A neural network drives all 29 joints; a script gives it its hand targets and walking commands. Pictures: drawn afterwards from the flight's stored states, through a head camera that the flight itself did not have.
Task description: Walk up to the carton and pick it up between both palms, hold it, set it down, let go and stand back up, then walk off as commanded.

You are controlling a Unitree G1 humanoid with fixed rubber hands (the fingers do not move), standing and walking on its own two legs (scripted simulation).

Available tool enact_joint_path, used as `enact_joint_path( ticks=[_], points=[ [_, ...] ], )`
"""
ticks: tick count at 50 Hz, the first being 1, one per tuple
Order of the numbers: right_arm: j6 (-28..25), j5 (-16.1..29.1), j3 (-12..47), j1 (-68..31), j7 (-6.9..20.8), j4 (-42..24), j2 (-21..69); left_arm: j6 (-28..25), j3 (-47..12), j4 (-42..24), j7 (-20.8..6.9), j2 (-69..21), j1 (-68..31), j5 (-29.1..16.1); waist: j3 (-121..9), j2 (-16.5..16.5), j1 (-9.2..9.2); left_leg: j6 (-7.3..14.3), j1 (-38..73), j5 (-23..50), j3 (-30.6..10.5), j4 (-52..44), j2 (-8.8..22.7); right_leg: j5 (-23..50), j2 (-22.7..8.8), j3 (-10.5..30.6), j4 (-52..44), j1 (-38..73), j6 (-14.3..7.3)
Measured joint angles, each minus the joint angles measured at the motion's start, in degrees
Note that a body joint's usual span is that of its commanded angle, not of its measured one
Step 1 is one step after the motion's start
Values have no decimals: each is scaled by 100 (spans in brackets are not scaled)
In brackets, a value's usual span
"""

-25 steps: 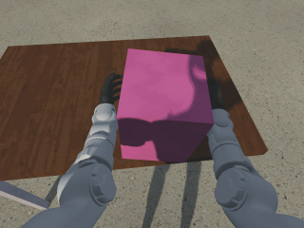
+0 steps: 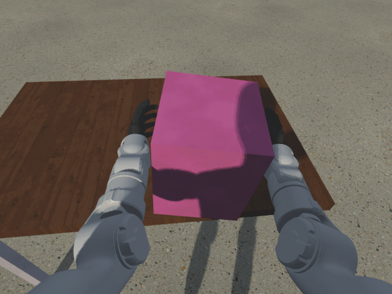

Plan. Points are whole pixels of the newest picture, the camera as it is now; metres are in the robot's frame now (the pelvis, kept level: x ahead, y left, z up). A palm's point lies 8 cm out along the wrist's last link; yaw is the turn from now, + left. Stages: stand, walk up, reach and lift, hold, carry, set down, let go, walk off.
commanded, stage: reach and lift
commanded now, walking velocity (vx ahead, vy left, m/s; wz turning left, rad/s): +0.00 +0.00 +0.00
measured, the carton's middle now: (203, 150) +0.41 +0.03 +0.08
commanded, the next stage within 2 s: none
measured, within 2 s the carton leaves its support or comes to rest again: neither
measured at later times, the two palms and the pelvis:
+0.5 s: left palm (128, 125) +0.39 +0.18 +0.16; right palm (275, 139) +0.39 -0.11 +0.15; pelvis -0.01 +0.00 +0.00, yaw +0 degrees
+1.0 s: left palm (118, 122) +0.37 +0.19 +0.19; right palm (277, 134) +0.37 -0.10 +0.18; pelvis -0.02 +0.00 +0.00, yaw +0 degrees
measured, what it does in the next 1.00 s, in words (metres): stands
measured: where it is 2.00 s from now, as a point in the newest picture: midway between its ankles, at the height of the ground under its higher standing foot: outside the picture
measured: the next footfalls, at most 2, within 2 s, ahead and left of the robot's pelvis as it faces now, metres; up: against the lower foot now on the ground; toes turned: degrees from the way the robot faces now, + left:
none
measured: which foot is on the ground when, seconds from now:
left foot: down 0.00-1.00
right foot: down 0.00-1.00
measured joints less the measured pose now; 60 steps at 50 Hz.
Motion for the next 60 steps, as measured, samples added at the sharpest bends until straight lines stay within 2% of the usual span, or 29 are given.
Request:
enact_joint_path(
  ticks=[10,20,30,39,48,53,60],
  points=[
    [205,200,352,0,-125,-11,-31,231,0,-75,-68,48,-2,0,81,-58,0,6,276,0,0,-27,0,-1,0,0,0,262,6],
    [283,754,623,0,-207,-13,-74,816,-413,-626,-74,82,-3,1,112,-232,0,6,461,3,0,-27,0,-1,0,0,-12,453,0],
    [657,1100,938,5,-238,-130,-106,1535,-578,-1139,-139,83,32,0,337,-113,0,6,868,-19,0,-27,0,-1,0,0,-55,879,-1],
    [818,1296,1239,9,-294,-338,-105,1898,-650,-1613,-220,87,79,0,421,-210,-8,6,1084,-13,0,-36,0,0,0,0,-56,1092,-1],
    [1018,1403,1296,8,-300,-457,-41,2344,-694,-1982,-302,109,150,1,464,-334,-99,11,1181,-10,1,-38,0,7,-1,0,-66,1193,13],
    [1028,1466,1423,9,-302,-525,-51,2492,-779,-2249,-299,109,210,0,464,-298,-163,11,1239,-17,1,-38,0,19,-1,0,-100,1266,15],
    [1179,1573,1547,8,-316,-532,-95,2670,-785,-2278,-311,109,210,-1,521,-228,-229,12,1344,-21,0,-52,0,19,-1,0,-117,1373,19]
  ],
)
